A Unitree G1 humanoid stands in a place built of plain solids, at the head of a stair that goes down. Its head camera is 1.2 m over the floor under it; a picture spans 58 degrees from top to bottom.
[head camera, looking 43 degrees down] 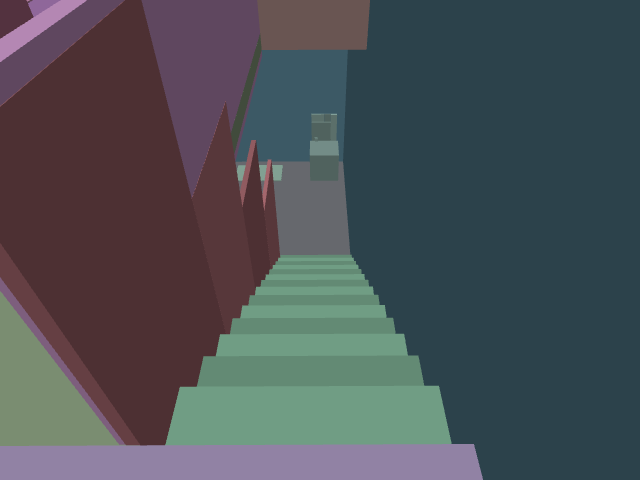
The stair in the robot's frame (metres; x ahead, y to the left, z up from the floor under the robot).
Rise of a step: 0.19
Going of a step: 0.24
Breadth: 0.90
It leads straight ahead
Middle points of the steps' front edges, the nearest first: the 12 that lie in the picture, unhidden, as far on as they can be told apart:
0.48 0.03 0.00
0.75 0.04 -0.19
0.99 0.04 -0.38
1.23 0.04 -0.57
1.47 0.04 -0.76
1.71 0.04 -0.95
1.94 0.04 -1.14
2.18 0.04 -1.33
2.42 0.04 -1.52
2.66 0.04 -1.71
2.90 0.05 -1.89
3.14 0.05 -2.08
